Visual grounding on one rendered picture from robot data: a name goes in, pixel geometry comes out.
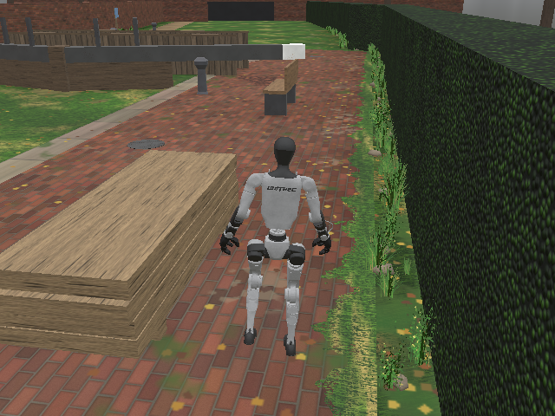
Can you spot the right robot hand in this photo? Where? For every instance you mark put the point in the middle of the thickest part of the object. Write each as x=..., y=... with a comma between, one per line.
x=326, y=243

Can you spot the left robot forearm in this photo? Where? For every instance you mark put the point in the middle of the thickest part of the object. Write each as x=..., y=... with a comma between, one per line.
x=233, y=225

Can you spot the right robot forearm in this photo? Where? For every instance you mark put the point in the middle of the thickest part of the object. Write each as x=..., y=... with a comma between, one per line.
x=322, y=229

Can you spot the right robot foot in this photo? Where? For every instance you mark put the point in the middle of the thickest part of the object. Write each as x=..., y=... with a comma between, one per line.
x=290, y=349

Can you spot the left robot upper arm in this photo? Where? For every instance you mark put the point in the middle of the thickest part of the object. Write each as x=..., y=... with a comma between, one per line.
x=255, y=180

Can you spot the left robot hand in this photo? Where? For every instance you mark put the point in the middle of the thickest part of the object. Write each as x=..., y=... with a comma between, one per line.
x=226, y=241

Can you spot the robot right shin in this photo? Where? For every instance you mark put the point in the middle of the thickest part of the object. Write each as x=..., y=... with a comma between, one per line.
x=291, y=318

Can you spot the right robot upper arm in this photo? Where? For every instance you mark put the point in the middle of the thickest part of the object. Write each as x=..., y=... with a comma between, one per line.
x=308, y=184

